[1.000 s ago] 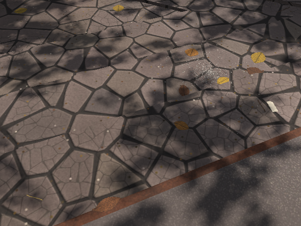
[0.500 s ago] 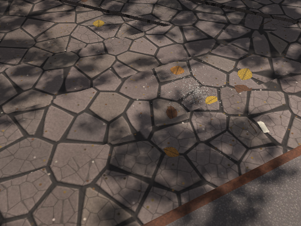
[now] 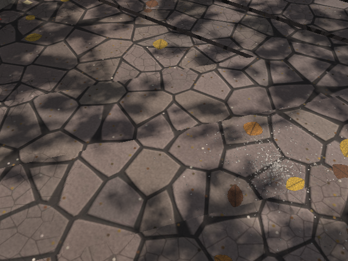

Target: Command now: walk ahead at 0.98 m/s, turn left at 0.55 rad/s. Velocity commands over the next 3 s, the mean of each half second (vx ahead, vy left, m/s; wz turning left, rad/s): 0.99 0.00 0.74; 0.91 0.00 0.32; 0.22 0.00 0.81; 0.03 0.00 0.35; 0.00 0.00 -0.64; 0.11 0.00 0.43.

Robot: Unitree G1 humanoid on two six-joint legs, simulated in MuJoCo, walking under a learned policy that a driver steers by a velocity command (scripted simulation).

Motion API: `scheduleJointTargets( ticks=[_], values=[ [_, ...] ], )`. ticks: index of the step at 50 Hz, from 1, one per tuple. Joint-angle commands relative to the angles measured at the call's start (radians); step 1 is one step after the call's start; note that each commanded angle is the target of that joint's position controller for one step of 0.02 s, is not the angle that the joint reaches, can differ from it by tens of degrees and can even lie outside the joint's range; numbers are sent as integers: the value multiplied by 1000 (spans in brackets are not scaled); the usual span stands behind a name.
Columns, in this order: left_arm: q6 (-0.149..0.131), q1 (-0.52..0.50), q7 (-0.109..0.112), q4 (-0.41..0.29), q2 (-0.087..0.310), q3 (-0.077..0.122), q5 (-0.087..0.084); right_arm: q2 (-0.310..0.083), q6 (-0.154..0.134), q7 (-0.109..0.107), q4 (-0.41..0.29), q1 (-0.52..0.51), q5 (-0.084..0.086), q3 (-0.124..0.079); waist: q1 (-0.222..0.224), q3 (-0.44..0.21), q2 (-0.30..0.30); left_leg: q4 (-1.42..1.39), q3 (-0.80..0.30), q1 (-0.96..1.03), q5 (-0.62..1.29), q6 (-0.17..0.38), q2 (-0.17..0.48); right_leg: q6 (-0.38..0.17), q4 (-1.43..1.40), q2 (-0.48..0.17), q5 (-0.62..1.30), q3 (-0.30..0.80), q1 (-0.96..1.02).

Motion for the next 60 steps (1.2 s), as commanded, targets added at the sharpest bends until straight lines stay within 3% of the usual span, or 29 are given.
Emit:
scheduleJointTargets(
  ticks=[1, 4, 7, 8, 9, 10, 11, 12, 16, 20, 22, 26, 28, 29, 30, 31, 33, 36, 41, 43, 45, 48, 49, 50, 51, 52, 53, 56, 60],
  values=[
    [-29, -18, 19, -55, 104, 0, -9, -2, -12, 16, -52, -78, 0, 17, -32, 147, -53, -165, 81, 209, 186, 35, -42, 47, -135, -252, 620, -14, -217],
    [3, 59, 61, -37, 147, 1, 13, -64, -8, 4, -49, -99, -17, 6, -29, 102, -69, -235, 186, 199, 67, 57, -154, 88, 23, -272, 1149, -63, 66],
    [50, -10, 99, -59, 228, 26, 43, -150, 8, -7, 46, 252, -10, -31, -219, -75, -141, -210, 174, 543, -126, 100, -215, 109, 551, -319, 1486, -57, 59],
    [63, -118, 95, -87, 251, 40, 53, -199, 17, -24, 115, 493, -5, -60, -347, -133, -149, -251, 81, 771, -185, 159, -157, 90, 916, -310, 1375, -40, -100],
    [46, -246, 67, -127, 217, 43, 49, -209, 36, -44, 141, 542, 17, -85, -373, -125, 39, -256, -26, 965, -200, 186, -84, 75, 1353, -116, 445, -23, -407],
    [16, -199, 49, -229, 84, 6, 27, -287, 35, -45, 128, 461, -16, -92, -171, -157, 223, -59, -350, 1243, 122, 300, 74, 101, 1597, -65, -286, 115, -905],
    [1, -235, 41, -303, 96, -10, -16, -299, 36, -49, 119, 486, -24, -100, -209, -331, 132, -266, -700, 1393, -287, 461, 214, 108, 1624, -78, -259, 280, -1091],
    [-20, -290, 32, -306, 134, -17, 5, -210, 37, -62, 112, 434, -16, -87, -175, -167, -56, -457, -733, 1201, -490, 383, 206, 73, 1420, -139, -149, 297, -1119],
    [46, -315, 6, -316, 114, -23, 88, -150, -2, -75, 78, 294, 8, -51, 10, 85, -173, -545, -514, 525, -379, 258, 43, 130, 1064, -229, -113, 257, -817],
    [52, -497, -17, -414, 81, -48, 47, -214, -31, -58, 67, 278, 25, -71, -37, 111, -33, -587, -312, 221, -118, 151, -126, 134, 541, -185, 369, 145, -450],
    [43, -489, -14, -405, 93, -42, 31, -203, -41, -45, 87, 334, 40, -71, -83, 60, 16, -563, -303, 354, -29, 108, -105, 89, 460, -177, 582, 162, -394],
    [34, -539, 2, -428, 157, -19, 38, -218, -31, -69, 120, 428, 11, -72, -136, 29, 48, -376, -338, 780, 229, 58, -45, 42, 238, -122, 484, 152, -481],
    [28, -245, 20, -351, 231, 21, 20, -293, -18, -81, 108, 361, -16, -87, 39, -113, 59, 1, -314, 816, 412, 33, -35, 15, 246, -120, 356, 155, -251],
    [30, -34, 32, -292, 273, 40, 29, -252, -18, -83, 92, 307, -26, -81, 145, -200, 46, 306, -284, 627, 264, 24, -69, 4, 342, -173, 224, 199, -7],
    [33, 95, 36, -258, 327, 46, 59, -62, -28, -78, 56, 331, -30, -37, 116, -294, -238, 750, -236, 312, -714, 15, -178, -8, 498, -400, 229, 434, 240],
    [36, 60, 8, -248, 375, 65, 69, -63, -39, -84, 34, 531, 60, -22, 9, -457, -478, 923, -222, 38, -774, -9, -248, -185, 204, -604, -112, 1101, 408],
    [43, -135, -5, -275, 170, 37, 49, -163, -20, -77, 16, 204, 1, -27, 39, -89, -31, 748, -151, -35, -531, -8, -102, -118, 69, -433, -213, 787, 52],
    [26, -85, -3, -188, 107, 9, 42, -87, 6, -37, -29, 158, -35, -7, -42, -15, -61, 590, -169, 68, -520, -17, -51, -84, 75, -342, 100, 542, -202],
    [1, -52, -8, -150, 138, 7, 0, -51, 7, -14, -150, -56, -41, 37, -70, 71, -116, 226, -34, 50, -323, -41, -4, -85, -60, -269, 418, 326, -320],
    [-1, -48, -6, -140, 128, 2, -7, -40, -6, 1, -165, -151, -27, 56, -47, 126, -52, -40, 57, 190, -157, -38, -39, -52, -119, -224, 604, 209, -376],
    [-13, 3, -5, -115, 167, 6, -12, -36, -12, 6, -144, -150, -11, 61, -29, 92, -51, -130, 110, 327, -24, -28, -111, -12, -133, -224, 850, 136, -313],
    [1, -8, 24, -102, 187, 3, -15, -102, -27, -15, -59, 51, -36, 38, -115, -18, -134, -187, 109, 489, 12, 25, -192, 64, 195, -240, 1132, 70, -152],
    [25, -62, 51, -129, 274, 25, -24, -188, -41, -14, -87, 90, 50, -16, -176, -156, -212, -159, 15, 607, 31, 30, -175, 98, 374, -258, 1223, 119, -112],
    [45, -197, 65, -168, 285, 30, -6, -237, -40, -14, -31, 291, 59, -37, -299, -212, -180, -294, -28, 720, 119, 51, -131, 146, 673, -228, 1170, 82, -139],
    [41, -209, 62, -213, 208, 12, 34, -271, -32, -24, 10, 376, 45, -42, -265, -227, 28, -292, -135, 925, 380, 54, -32, 160, 1043, -85, 326, 88, -364],
    [23, -53, 41, -255, 49, -33, 12, -289, -41, -29, -39, 337, -32, -37, -131, -374, 270, -231, -677, 1312, 578, 301, 242, 220, 1425, 44, -303, 233, -866],
    [0, -46, 26, -259, 117, -36, -3, -276, -29, -35, -75, 261, -26, -60, -162, -492, 118, -300, -725, 1294, 477, 330, 270, 159, 1423, -29, -233, 364, -882],
    [0, -217, 36, -311, 215, 2, 23, -194, -8, -40, -139, 104, 34, -51, -49, -142, -128, -411, -491, 773, 363, 253, 85, 127, 1180, -104, -158, 313, -796],
    [16, -317, 43, -404, 154, 0, 23, -188, 21, -84, -142, 132, 24, -58, -13, -67, -26, -392, -356, 391, 477, 182, -80, 146, 792, -68, 22, 248, -620]
  ],
)
Next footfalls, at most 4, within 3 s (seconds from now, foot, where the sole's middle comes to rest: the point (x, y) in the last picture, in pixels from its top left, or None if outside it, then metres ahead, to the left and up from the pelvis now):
0.16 left None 0.35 0.04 -0.81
0.58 right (190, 189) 0.83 -0.01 -0.84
1.02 left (128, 137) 1.13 0.32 -0.84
1.36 right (131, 104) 1.39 0.34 -0.87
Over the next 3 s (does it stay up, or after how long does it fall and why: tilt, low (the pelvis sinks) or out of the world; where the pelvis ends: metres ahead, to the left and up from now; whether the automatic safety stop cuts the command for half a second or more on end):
stays up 1.18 0.38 -0.09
